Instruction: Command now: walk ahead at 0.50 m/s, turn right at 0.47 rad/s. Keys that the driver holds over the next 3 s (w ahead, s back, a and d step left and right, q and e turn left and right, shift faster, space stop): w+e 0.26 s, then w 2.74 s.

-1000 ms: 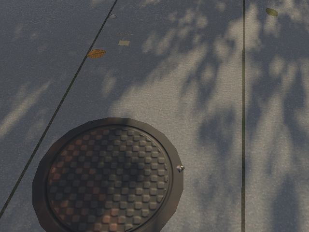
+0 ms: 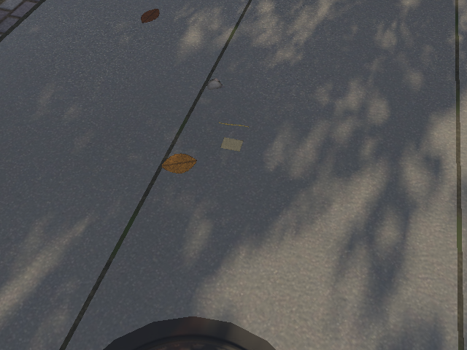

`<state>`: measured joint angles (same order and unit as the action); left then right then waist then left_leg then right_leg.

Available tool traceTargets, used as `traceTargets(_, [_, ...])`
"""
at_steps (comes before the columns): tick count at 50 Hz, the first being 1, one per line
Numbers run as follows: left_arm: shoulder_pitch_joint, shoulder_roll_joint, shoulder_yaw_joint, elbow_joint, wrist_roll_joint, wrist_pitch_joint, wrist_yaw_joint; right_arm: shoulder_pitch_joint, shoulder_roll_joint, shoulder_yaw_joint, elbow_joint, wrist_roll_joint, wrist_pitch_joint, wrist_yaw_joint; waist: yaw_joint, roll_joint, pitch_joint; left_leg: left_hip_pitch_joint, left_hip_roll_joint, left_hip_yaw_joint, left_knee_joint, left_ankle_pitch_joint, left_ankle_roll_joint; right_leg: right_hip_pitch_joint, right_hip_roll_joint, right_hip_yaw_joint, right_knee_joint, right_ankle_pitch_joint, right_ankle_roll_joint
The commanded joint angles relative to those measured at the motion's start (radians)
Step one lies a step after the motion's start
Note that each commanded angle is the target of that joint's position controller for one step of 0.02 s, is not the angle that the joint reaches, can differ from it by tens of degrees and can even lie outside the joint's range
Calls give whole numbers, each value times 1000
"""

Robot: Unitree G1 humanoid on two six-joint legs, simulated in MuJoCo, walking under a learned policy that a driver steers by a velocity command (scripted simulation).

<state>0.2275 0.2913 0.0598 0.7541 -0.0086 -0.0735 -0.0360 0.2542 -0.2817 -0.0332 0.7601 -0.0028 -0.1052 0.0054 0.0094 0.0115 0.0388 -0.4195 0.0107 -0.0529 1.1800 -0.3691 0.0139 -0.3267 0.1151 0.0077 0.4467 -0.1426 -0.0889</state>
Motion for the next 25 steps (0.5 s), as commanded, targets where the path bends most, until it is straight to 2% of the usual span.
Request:
traceTargets(1, [0, 121, 29, -81, 1, -7, 15, -1, -124, -38, -98, -13, -12, -5, -28, -38, -71, -202, 81, -43, -101, 31, -35, 181, -287, 377, -227, 196, -227])
traceTargets(3, [12, 148, 37, -82, -3, -6, 26, -36, -97, -28, -113, -16, 4, -11, -25, -48, -48, -186, 75, -10, -222, 88, -69, 94, -260, 312, -243, 245, -219])
traceTargets(6, [46, 171, 47, -73, -14, 4, 42, -151, -65, -15, -141, -16, 3, -11, 19, -64, -37, -108, 36, 5, -464, 329, -90, 21, -190, 237, -231, 188, -159])
traceTargets(8, [91, 170, 48, -61, -17, 15, 48, -217, -62, -13, -155, -6, -5, -5, 53, -79, -46, -50, -1, 9, -574, 443, -94, 20, -182, 249, -209, 133, -134])
traceTargets(10, [122, 166, 48, -52, -23, 24, 50, -253, -80, -20, -169, 6, -11, 1, 63, -91, -51, -33, -14, -12, -636, 444, -88, 67, -201, 301, -169, 76, -120])
traceTargets(13, [123, 160, 50, -56, -19, 33, 54, -233, -123, -40, -169, 13, -23, 8, 33, -121, -59, 8, -12, -42, -694, 344, -51, 156, -239, 400, -77, 30, -92])
traceTargets(14, [109, 151, 48, -59, -15, 35, 53, -182, -131, -47, -155, 13, -27, 8, 3, -133, -69, 61, -8, -27, -719, 330, -29, 166, -241, 402, -38, 47, -79])
traceTargets(15, [111, 119, 37, -61, -9, 34, 51, -102, -149, -58, -133, 5, -32, 5, -34, -130, -110, 182, 5, -15, -746, 327, 3, 156, -207, 376, 43, 93, -54])
traceTargets(16, [117, 61, 15, -72, 3, 29, 46, 21, -189, -71, -122, -15, -37, -2, -89, -62, -223, 391, 134, -129, -730, 283, 67, 84, -156, 308, 266, 38, -21])
traceTargets(17, [254, -2, -6, -88, -16, 17, 46, 134, -282, -96, -87, -30, -24, -1, -57, 213, -352, 723, 340, -540, -782, 108, 234, -235, -10, 163, 601, -257, 52])
traceTargets(18, [272, 61, -1, -75, -30, 11, 47, 172, -230, -91, -62, 1, -17, 10, -71, 284, -334, 742, 404, -781, -872, -134, 278, -412, -47, 165, 773, -444, 67])
traceTargets(19, [178, 134, 17, -77, -30, 11, 46, 123, -158, -70, -73, 10, -15, 9, -94, 157, -194, 633, 359, -665, -893, -185, 237, -464, -89, 185, 833, -362, 67])
traceTargets(20, [92, 139, 18, -95, -18, 13, 47, 74, -132, -60, -80, 2, -8, 8, -89, 80, -117, 524, 312, -521, -895, -92, 204, -455, -122, 147, 825, -290, 67])
traceTargets(21, [39, 127, 18, -112, -4, 9, 45, 39, -114, -52, -75, -5, -4, 9, -75, 56, -56, 426, 273, -429, -915, 28, 199, -444, -146, 133, 770, -240, 67])
traceTargets(22, [27, 113, 19, -117, 2, 8, 41, 20, -96, -43, -72, -11, -4, 8, -51, 63, -35, 363, 239, -359, -939, 116, 190, -405, -174, 124, 719, -203, 64])
traceTargets(23, [40, 96, 16, -117, -3, 8, 36, 13, -94, -42, -67, -12, -5, 9, -33, 98, -33, 321, 222, -321, -958, 173, 193, -365, -187, 109, 679, -187, 68])
traceTargets(25, [41, 66, 7, -116, -2, 11, 31, 22, -101, -44, -51, 2, -9, 10, -23, 103, -39, 296, 208, -253, -987, 262, 208, -343, -198, 77, 596, -168, 78])
